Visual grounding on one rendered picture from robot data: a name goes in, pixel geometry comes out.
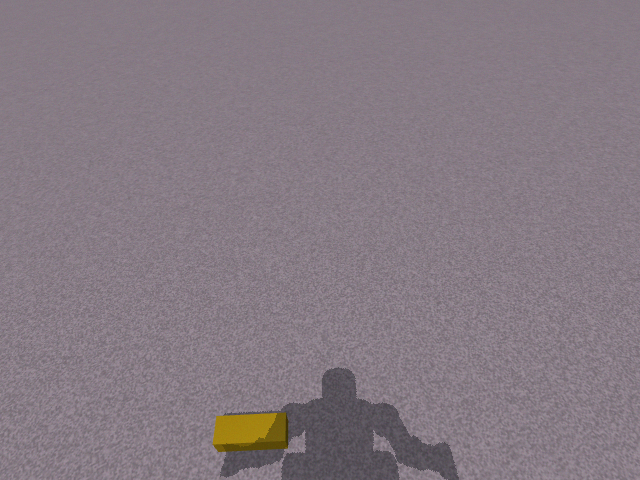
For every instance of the carton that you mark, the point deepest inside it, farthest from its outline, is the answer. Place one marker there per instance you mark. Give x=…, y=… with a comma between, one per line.
x=251, y=432

